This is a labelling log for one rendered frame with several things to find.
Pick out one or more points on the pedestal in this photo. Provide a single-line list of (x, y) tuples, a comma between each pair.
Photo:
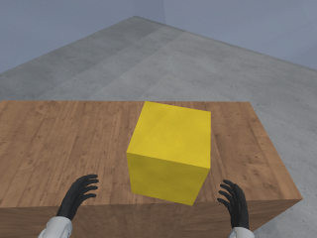
[(46, 145)]

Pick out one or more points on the robot right hand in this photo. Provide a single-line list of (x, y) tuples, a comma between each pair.
[(237, 207)]

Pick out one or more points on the robot left hand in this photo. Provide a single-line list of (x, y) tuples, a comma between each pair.
[(76, 195)]

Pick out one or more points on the carton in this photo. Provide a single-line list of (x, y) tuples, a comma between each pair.
[(169, 155)]

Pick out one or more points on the right robot forearm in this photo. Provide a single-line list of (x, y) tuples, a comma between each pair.
[(241, 232)]

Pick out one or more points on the left robot forearm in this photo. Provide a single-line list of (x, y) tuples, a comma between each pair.
[(57, 227)]

